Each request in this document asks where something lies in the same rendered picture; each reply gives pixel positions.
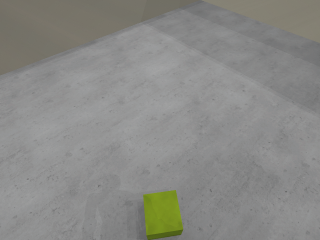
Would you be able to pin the carton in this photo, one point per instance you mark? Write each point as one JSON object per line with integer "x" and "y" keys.
{"x": 162, "y": 215}

